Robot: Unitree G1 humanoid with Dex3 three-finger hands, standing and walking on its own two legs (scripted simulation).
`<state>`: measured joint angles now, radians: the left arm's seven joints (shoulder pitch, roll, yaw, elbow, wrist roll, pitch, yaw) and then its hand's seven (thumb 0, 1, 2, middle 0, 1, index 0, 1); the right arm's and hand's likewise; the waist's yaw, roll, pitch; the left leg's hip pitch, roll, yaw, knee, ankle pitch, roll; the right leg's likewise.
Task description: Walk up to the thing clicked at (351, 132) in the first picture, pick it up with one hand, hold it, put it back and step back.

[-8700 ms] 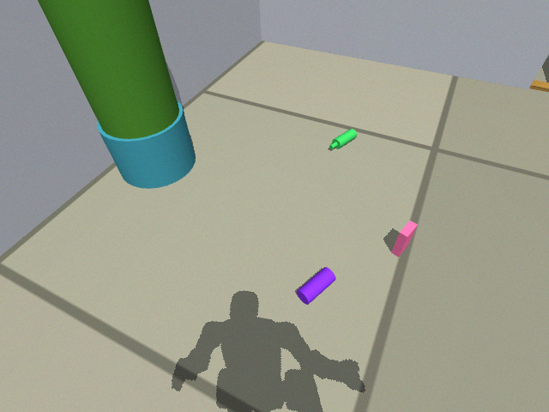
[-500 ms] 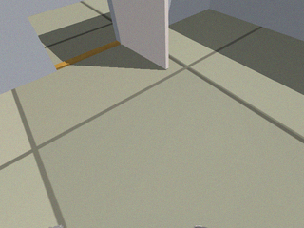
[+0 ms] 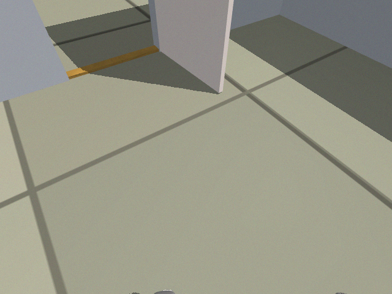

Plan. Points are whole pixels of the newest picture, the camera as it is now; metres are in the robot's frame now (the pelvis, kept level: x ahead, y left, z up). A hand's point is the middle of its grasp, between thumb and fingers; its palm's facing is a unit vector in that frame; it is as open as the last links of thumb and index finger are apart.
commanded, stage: walk up
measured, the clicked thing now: out of the picture +0.27 +1.29 -0.72
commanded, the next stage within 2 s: stand in 0.58 s
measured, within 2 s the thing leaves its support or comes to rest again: neither
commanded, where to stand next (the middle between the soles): +0.07 -0.02 m, yaw +0 degrees
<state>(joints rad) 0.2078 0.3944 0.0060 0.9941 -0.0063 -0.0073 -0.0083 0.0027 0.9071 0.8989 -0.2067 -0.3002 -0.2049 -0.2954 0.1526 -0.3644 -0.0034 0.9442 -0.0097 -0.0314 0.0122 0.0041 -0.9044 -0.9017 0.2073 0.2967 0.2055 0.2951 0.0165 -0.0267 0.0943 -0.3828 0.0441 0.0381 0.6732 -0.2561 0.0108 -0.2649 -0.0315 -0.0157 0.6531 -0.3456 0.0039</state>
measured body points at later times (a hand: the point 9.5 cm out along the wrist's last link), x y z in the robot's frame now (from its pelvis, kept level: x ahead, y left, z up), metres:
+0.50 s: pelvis +0.02 -0.01 +0.03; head +0.02 -0.01 +0.47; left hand +0.11 +0.29 -0.10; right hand +0.13 -0.31 -0.10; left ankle +0.06 +0.12 -0.72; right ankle +0.00 -0.15 -0.72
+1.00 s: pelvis +0.02 +0.00 +0.03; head +0.03 +0.00 +0.48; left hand +0.11 +0.29 -0.11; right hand +0.10 -0.30 -0.11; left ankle +0.06 +0.12 -0.72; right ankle +0.00 -0.15 -0.72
